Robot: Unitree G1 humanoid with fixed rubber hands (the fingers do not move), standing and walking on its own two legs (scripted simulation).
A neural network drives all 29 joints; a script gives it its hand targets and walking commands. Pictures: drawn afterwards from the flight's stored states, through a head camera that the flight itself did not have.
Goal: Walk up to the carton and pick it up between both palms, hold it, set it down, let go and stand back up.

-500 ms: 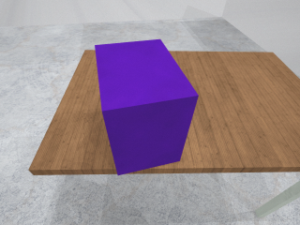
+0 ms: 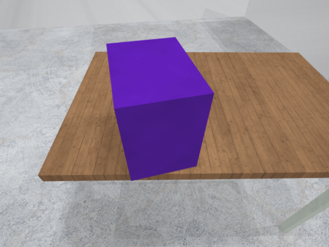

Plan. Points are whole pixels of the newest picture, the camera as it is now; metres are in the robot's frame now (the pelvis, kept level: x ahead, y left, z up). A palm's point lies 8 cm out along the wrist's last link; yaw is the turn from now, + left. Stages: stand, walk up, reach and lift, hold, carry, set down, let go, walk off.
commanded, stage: stand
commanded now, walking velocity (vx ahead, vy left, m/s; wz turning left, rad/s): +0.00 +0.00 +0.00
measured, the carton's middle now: (153, 107) +0.46 +0.05 +0.10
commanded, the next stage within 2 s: none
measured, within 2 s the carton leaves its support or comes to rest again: neither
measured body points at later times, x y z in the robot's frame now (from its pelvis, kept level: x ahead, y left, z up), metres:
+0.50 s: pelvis -0.03 +0.00 +0.00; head -0.03 +0.01 +0.45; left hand -0.04 +0.21 -0.17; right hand -0.07 -0.21 -0.16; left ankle +0.05 +0.11 -0.74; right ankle +0.01 -0.14 -0.73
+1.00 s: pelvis -0.04 -0.01 +0.00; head -0.05 +0.01 +0.45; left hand -0.05 +0.19 -0.17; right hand -0.07 -0.21 -0.15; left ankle -0.04 +0.07 -0.74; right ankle +0.01 -0.14 -0.73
